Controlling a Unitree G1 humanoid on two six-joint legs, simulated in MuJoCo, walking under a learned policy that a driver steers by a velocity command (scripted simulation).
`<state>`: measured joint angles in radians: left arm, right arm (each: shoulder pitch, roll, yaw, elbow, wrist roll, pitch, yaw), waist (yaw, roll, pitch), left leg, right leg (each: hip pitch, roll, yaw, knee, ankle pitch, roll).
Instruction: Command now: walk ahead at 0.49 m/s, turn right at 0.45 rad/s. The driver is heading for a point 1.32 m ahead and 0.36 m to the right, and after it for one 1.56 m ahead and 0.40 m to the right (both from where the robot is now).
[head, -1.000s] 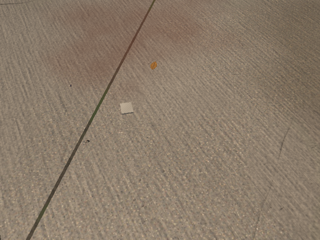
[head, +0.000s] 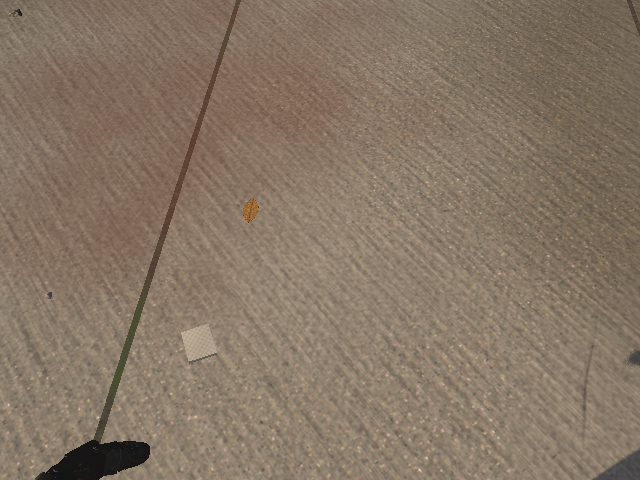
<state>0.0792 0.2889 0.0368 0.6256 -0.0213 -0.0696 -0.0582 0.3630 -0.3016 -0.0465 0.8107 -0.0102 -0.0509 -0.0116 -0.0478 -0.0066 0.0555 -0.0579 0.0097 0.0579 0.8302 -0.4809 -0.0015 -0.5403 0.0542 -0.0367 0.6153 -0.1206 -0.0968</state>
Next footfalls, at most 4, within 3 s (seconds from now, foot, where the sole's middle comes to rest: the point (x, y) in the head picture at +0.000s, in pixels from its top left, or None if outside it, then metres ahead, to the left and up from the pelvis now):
0.44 left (271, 475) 0.44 0.11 -0.75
0.96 right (441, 393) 0.59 -0.25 -0.75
1.50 left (418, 247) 0.97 -0.26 -0.75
1.96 right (521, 195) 1.13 -0.55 -0.75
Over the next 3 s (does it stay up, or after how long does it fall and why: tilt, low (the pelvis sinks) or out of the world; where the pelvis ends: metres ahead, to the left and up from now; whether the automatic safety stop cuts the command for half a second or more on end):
stays up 1.51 -0.39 0.01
